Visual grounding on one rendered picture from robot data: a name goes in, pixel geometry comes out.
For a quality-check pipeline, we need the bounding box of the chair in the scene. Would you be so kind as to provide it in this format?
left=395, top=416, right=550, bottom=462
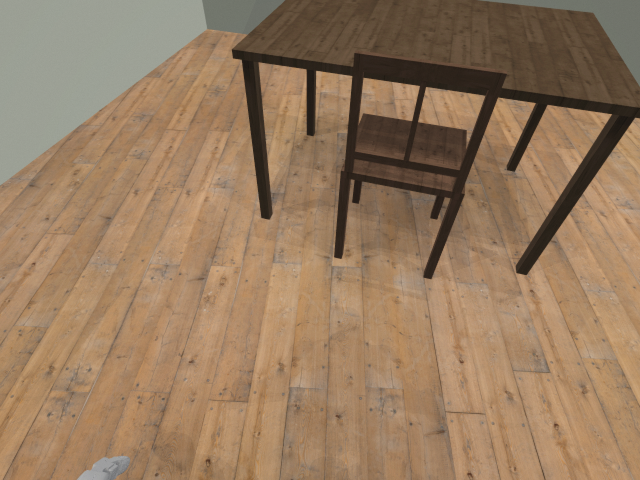
left=334, top=50, right=507, bottom=279

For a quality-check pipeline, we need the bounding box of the left robot hand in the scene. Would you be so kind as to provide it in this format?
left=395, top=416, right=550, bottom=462
left=77, top=456, right=130, bottom=480

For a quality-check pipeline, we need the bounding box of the table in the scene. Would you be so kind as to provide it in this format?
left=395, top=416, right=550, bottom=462
left=232, top=0, right=640, bottom=275

